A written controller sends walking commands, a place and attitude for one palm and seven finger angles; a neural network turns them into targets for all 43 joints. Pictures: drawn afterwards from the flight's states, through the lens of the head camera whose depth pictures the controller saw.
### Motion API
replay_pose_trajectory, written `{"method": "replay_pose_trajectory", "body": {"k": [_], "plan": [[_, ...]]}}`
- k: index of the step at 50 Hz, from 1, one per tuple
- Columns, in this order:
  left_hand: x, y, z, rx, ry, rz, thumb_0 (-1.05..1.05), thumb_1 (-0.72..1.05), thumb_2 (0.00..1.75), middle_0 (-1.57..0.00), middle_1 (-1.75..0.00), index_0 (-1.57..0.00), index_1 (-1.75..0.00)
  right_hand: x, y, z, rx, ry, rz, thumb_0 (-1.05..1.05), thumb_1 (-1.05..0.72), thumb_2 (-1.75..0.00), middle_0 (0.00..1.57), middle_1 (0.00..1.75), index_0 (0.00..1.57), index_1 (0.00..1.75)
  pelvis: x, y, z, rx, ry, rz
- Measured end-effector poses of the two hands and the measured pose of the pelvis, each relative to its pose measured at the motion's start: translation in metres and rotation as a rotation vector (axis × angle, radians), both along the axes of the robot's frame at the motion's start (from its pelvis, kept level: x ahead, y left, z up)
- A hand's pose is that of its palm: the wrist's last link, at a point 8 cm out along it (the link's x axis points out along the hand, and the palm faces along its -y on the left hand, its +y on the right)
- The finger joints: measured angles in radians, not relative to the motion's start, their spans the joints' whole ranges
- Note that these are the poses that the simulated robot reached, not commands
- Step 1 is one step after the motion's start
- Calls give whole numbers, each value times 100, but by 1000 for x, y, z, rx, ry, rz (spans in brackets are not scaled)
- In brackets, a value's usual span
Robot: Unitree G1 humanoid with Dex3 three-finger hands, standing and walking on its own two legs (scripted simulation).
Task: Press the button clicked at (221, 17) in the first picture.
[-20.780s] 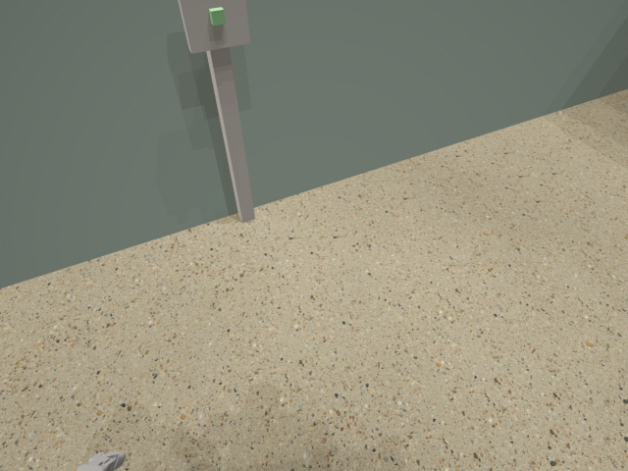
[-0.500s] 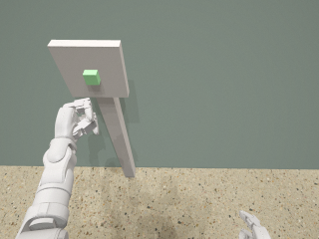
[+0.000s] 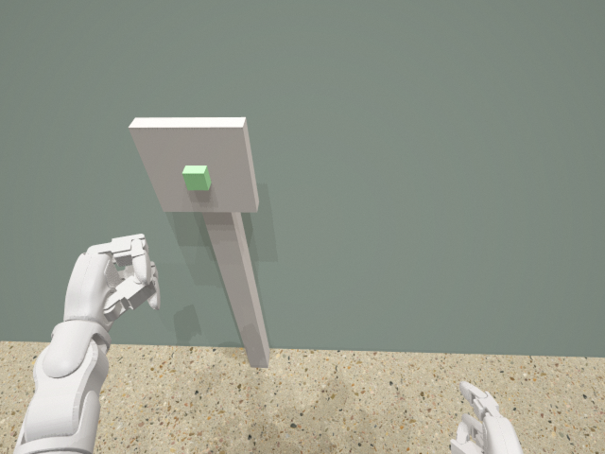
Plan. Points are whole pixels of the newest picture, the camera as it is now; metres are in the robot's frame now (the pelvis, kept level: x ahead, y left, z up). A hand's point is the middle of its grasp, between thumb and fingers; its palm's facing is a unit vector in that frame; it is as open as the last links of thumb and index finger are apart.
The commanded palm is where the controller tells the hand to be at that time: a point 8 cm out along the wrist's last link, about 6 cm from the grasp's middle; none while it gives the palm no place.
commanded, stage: draw the hand back to the body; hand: left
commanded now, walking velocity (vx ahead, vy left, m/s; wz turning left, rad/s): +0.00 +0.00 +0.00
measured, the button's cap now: (197, 176) +0.52 +0.22 +0.10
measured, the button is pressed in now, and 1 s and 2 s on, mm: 0 0 0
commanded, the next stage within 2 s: step back with the hand held close in 0.92 s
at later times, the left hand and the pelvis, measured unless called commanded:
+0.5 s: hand (85, 315) +0.22 +0.24 +0.16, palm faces +0.36 -0.86 -0.36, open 3.1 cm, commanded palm +0.16 +0.28 +0.17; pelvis +0.01 +0.01 +0.02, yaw +0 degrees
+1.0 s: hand (49, 340) +0.18 +0.25 +0.17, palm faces +0.42 -0.83 -0.38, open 3.1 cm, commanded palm +0.13 +0.29 +0.19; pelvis +0.00 +0.01 +0.01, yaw +0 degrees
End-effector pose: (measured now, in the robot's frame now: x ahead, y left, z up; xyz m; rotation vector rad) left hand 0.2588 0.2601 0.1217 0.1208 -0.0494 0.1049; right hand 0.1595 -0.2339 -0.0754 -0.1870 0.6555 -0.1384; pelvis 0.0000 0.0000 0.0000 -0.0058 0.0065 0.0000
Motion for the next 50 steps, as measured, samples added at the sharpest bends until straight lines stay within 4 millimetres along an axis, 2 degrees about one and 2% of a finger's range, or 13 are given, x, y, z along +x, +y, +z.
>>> {"method": "replay_pose_trajectory", "body": {"k": [5, 11, 20, 35, 50], "plan": [[-24, 0, 11, 118, -6, 115, 1, 90, 90, -130, -150, -130, -150, 18, 11, 12, -8, -30, 43, 1, -91, -90, 20, 30, 20, 29, 0, 2, 8, 1, -36, 3], [-44, 6, 20, 167, -12, 192, 1, 89, 90, -130, -150, -130, -150, 28, 23, 15, -8, -13, 86, 1, -91, -90, 20, 30, 20, 29, 3, 4, 13, 2, -67, 6], [-66, 14, 42, 234, -54, 233, 1, 89, 90, -130, -150, -130, -150, 28, 33, 11, 15, 18, 95, 1, -91, -90, 20, 30, 21, 30, 12, 8, 15, -1, -86, 0], [-112, 27, 69, 341, -99, 297, 1, 89, 90, -131, -150, -130, -150, 27, 30, 12, 3, 3, 83, 2, -91, -90, 20, 30, 21, 29, 14, 12, 14, -7, -94, 0], [-119, 26, 65, 313, -107, 306, 1, 89, 90, -131, -150, -130, -150, 21, 34, 16, 0, -21, 95, 1, -91, -90, 20, 30, 21, 29, 4, 10, 14, -8, -108, 1]]}}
